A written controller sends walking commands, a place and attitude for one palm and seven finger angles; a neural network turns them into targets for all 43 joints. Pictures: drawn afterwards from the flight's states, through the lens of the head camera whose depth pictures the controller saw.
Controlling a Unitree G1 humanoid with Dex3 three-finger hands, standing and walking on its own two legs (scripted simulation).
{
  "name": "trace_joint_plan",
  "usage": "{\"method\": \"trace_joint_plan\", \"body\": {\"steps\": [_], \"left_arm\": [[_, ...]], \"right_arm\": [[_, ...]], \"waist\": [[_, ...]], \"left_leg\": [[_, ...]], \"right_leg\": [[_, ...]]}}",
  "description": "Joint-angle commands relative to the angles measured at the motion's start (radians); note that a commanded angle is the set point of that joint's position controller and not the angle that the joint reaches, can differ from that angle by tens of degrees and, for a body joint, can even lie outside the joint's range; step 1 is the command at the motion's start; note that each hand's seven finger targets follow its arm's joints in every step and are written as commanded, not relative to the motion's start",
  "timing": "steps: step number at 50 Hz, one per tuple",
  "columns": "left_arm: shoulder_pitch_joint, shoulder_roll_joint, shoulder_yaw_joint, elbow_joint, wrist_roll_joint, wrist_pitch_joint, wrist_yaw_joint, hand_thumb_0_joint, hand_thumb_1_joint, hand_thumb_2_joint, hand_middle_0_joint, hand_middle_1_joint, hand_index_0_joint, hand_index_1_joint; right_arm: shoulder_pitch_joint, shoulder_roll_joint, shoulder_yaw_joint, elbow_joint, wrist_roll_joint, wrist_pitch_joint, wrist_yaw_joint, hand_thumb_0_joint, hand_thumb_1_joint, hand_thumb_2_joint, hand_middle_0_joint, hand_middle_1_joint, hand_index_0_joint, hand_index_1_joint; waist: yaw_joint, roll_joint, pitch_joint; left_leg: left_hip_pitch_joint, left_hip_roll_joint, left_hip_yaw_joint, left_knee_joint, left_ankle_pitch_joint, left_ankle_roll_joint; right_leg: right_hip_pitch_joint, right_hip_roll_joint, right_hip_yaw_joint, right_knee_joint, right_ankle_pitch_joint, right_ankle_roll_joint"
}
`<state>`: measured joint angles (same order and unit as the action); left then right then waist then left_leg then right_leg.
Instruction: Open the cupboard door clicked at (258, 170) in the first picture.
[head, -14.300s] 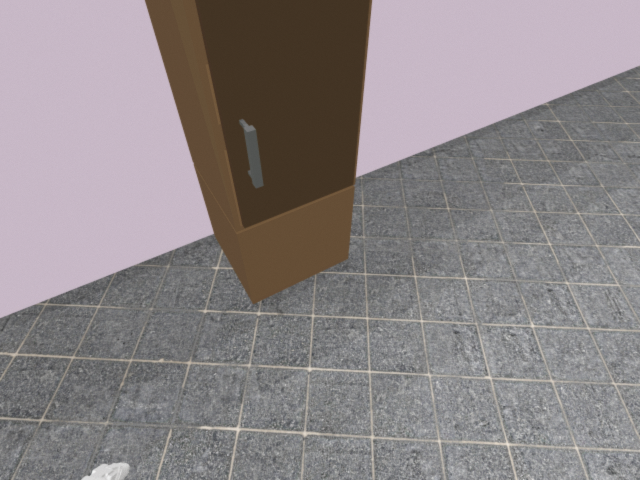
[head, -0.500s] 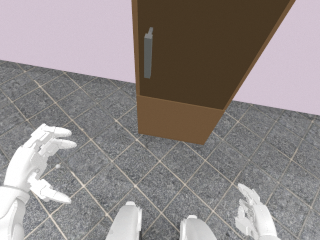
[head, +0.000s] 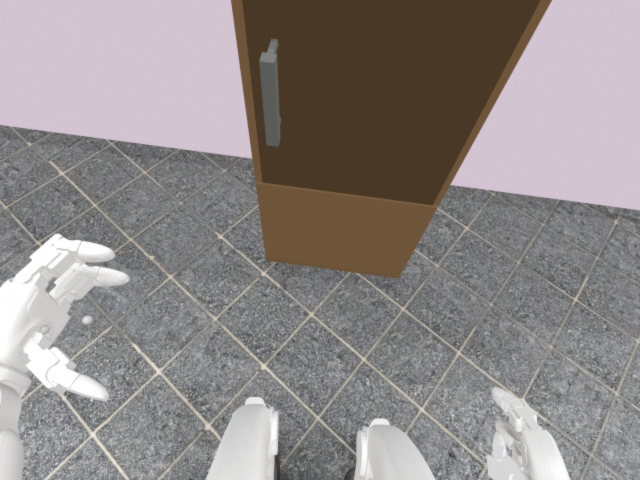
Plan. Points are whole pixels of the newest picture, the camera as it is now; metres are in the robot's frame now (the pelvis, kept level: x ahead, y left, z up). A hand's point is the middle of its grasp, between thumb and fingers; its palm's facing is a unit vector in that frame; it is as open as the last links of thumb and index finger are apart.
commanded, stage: raise the hand with hooked fingers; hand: left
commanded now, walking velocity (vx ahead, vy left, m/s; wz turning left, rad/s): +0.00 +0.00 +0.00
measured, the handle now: (273, 96) +0.67 +0.11 +0.03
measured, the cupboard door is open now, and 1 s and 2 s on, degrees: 0 0 0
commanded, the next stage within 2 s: move the hooked fingers beside the handle in 0.24 s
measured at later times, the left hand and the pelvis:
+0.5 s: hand (95, 305) +0.29 +0.27 +0.04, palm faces -0.10 -0.99 -0.04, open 14.0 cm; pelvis +0.00 +0.00 +0.00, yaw +1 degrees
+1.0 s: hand (158, 220) +0.41 +0.23 +0.04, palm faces -0.11 -0.99 -0.04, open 14.0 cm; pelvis +0.01 +0.00 +0.00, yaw -1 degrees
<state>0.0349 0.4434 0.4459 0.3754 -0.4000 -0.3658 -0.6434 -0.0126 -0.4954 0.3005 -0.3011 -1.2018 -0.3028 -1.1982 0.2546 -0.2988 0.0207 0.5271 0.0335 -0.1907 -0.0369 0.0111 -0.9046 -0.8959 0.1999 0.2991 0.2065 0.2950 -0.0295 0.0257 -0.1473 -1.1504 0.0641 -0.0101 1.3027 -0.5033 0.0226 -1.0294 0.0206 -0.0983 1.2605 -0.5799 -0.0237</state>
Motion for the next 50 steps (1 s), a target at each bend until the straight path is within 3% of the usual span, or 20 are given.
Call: {"method": "trace_joint_plan", "body": {"steps": [1, 5, 6, 17, 19, 20, 21, 25, 26, 31, 35, 38, 42, 45, 46, 50], "left_arm": [[-0.102, 0.263, 0.120, -0.198, -0.033, -0.071, 0.021, 0.000, -0.500, 0.300, -0.300, -1.200, -0.300, -1.200], [-0.119, 0.251, 0.104, -0.211, -0.032, -0.078, 0.021, 0.000, -0.500, 0.300, -0.300, -1.200, -0.300, -1.200], [-0.110, 0.255, 0.110, -0.196, -0.032, -0.074, 0.019, 0.000, -0.500, 0.300, -0.300, -1.200, -0.300, -1.200], [-0.120, 0.246, 0.098, -0.184, -0.032, -0.067, 0.001, 0.000, -0.500, 0.300, -0.300, -1.200, -0.300, -1.200], [-0.222, 0.192, 0.032, -0.193, -0.025, -0.067, 0.008, 0.000, -0.500, 0.300, -0.300, -1.200, -0.300, -1.200], [-0.284, 0.210, 0.040, -0.181, -0.023, -0.070, 0.013, 0.000, -0.500, 0.300, -0.300, -1.200, -0.300, -1.200], [-0.309, 0.229, 0.046, -0.153, -0.009, -0.067, 0.019, 0.000, -0.500, 0.300, -0.300, -1.200, -0.300, -1.200], [-0.385, 0.211, 0.002, -0.151, 0.021, -0.053, 0.038, 0.000, -0.500, 0.300, -0.300, -1.200, -0.300, -1.200], [-0.386, 0.242, 0.029, -0.143, 0.030, -0.046, 0.046, 0.000, -0.500, 0.300, -0.300, -1.200, -0.300, -1.200], [-0.419, 0.242, 0.035, -0.086, 0.054, -0.027, 0.091, 0.000, -0.500, 0.300, -0.300, -1.200, -0.300, -1.200], [-0.487, 0.216, 0.008, -0.017, 0.078, -0.029, 0.126, 0.000, -0.500, 0.300, -0.300, -1.200, -0.300, -1.200], [-0.600, 0.192, -0.035, 0.025, 0.103, -0.036, 0.140, 0.000, -0.500, 0.300, -0.300, -1.200, -0.300, -1.200], [-0.706, 0.221, -0.022, 0.096, 0.124, -0.060, 0.152, 0.000, -0.500, 0.300, -0.300, -1.200, -0.300, -1.200], [-0.728, 0.262, 0.013, 0.133, 0.131, -0.079, 0.160, 0.000, -0.500, 0.300, -0.300, -1.200, -0.300, -1.200], [-0.736, 0.249, 0.003, 0.143, 0.135, -0.082, 0.161, 0.000, -0.500, 0.300, -0.300, -1.200, -0.300, -1.200], [-0.839, 0.283, 0.017, 0.218, 0.150, -0.094, 0.172, 0.000, -0.500, 0.300, -0.300, -1.200, -0.300, -1.200]], "right_arm": [[-0.001, -0.151, -0.070, -0.135, 0.009, -0.055, -0.020, 0.000, -0.900, -0.900, 0.200, 0.300, 0.200, 0.300], [0.000, -0.152, -0.068, -0.131, 0.007, -0.058, -0.023, 0.000, -0.900, -0.900, 0.200, 0.300, 0.200, 0.300], [0.000, -0.153, -0.069, -0.131, 0.009, -0.055, -0.023, 0.000, -0.900, -0.900, 0.200, 0.300, 0.200, 0.300], [-0.004, -0.155, -0.068, -0.133, 0.010, -0.055, -0.025, 0.000, -0.900, -0.900, 0.200, 0.300, 0.200, 0.300], [-0.006, -0.153, -0.065, -0.122, 0.009, -0.056, -0.029, 0.000, -0.900, -0.900, 0.200, 0.300, 0.200, 0.300], [0.000, -0.158, -0.064, -0.108, 0.007, -0.058, -0.035, 0.000, -0.900, -0.900, 0.200, 0.300, 0.200, 0.300], [0.004, -0.162, -0.063, -0.100, 0.007, -0.056, -0.038, 0.000, -0.900, -0.900, 0.200, 0.300, 0.200, 0.300], [0.013, -0.164, -0.064, -0.096, 0.005, -0.054, -0.040, 0.000, -0.900, -0.900, 0.200, 0.300, 0.200, 0.300], [0.015, -0.166, -0.065, -0.093, 0.004, -0.048, -0.039, 0.000, -0.900, -0.900, 0.200, 0.300, 0.200, 0.300], [0.020, -0.155, -0.060, -0.095, 0.001, -0.017, -0.026, 0.000, -0.900, -0.900, 0.200, 0.300, 0.200, 0.300], [0.037, -0.151, -0.058, -0.086, -0.001, 0.005, -0.018, 0.000, -0.900, -0.900, 0.200, 0.300, 0.200, 0.300], [0.052, -0.154, -0.060, -0.070, -0.002, 0.019, -0.013, 0.000, -0.900, -0.900, 0.200, 0.300, 0.200, 0.300], [0.080, -0.158, -0.064, -0.044, -0.006, 0.037, -0.013, 0.000, -0.900, -0.900, 0.200, 0.300, 0.200, 0.300], [0.096, -0.159, -0.065, -0.034, -0.009, 0.051, -0.009, 0.000, -0.900, -0.900, 0.200, 0.300, 0.200, 0.300], [0.098, -0.156, -0.065, -0.032, -0.009, 0.058, -0.007, 0.000, -0.900, -0.900, 0.200, 0.300, 0.200, 0.300], [0.118, -0.154, -0.060, -0.014, -0.011, 0.078, -0.003, 0.000, -0.900, -0.900, 0.200, 0.300, 0.200, 0.300]], "waist": [[0.021, 0.091, -0.318], [0.013, 0.114, -0.318], [0.014, 0.084, -0.319], [0.015, 0.084, -0.325], [-0.014, 0.088, -0.311], [-0.023, 0.082, -0.304], [-0.020, 0.093, -0.303], [-0.017, 0.126, -0.356], [-0.006, 0.135, -0.377], [0.003, 0.110, -0.401], [-0.011, 0.102, -0.372], [-0.038, 0.099, -0.367], [-0.046, 0.088, -0.397], [-0.036, 0.092, -0.434], [-0.036, 0.091, -0.448], [-0.047, 0.085, -0.435]], "left_leg": [[0.315, -0.040, -0.044, -0.178, 0.188, 0.011], [0.341, -0.038, -0.054, -0.184, 0.185, 0.009], [0.330, -0.038, -0.052, -0.185, 0.174, 0.009], [0.344, -0.039, -0.056, -0.182, 0.195, 0.008], [0.353, -0.039, -0.062, -0.180, 0.162, 0.011], [0.339, -0.037, -0.067, -0.164, 0.156, 0.011], [0.340, -0.036, -0.070, -0.170, 0.140, 0.007], [0.407, -0.035, -0.081, -0.184, 0.171, 0.003], [0.423, -0.033, -0.079, -0.188, 0.191, -0.001], [0.426, -0.031, -0.072, -0.186, 0.267, -0.003], [0.407, -0.031, -0.071, -0.193, 0.251, -0.001], [0.412, -0.029, -0.073, -0.191, 0.234, 0.000], [0.414, -0.028, -0.070, -0.175, 0.246, 0.002], [0.426, -0.028, -0.068, -0.165, 0.297, 0.001], [0.428, -0.029, -0.064, -0.163, 0.314, 0.002], [0.370, -0.032, -0.052, -0.143, 0.291, 0.009]], "right_leg": [[0.098, 0.023, 0.083, -0.206, 0.133, -0.011], [0.068, 0.028, 0.066, -0.195, 0.137, -0.013], [0.078, 0.026, 0.070, -0.202, 0.128, -0.009], [0.073, 0.027, 0.059, -0.192, 0.152, -0.011], [0.031, 0.026, 0.054, -0.192, 0.132, -0.006], [0.014, 0.029, 0.057, -0.182, 0.128, -0.010], [0.002, 0.026, 0.056, -0.182, 0.113, -0.011], [-0.010, 0.023, 0.046, -0.175, 0.141, -0.016], [0.000, 0.019, 0.046, -0.178, 0.154, -0.016], [0.039, 0.021, 0.045, -0.175, 0.215, -0.015], [0.029, 0.025, 0.041, -0.178, 0.206, -0.015], [0.003, 0.021, 0.043, -0.183, 0.200, -0.009], [0.006, 0.022, 0.050, -0.179, 0.213, -0.011], [0.027, 0.025, 0.052, -0.169, 0.253, -0.015], [0.033, 0.023, 0.056, -0.168, 0.272, -0.012], [0.052, 0.027, 0.068, -0.165, 0.277, -0.011]]}}
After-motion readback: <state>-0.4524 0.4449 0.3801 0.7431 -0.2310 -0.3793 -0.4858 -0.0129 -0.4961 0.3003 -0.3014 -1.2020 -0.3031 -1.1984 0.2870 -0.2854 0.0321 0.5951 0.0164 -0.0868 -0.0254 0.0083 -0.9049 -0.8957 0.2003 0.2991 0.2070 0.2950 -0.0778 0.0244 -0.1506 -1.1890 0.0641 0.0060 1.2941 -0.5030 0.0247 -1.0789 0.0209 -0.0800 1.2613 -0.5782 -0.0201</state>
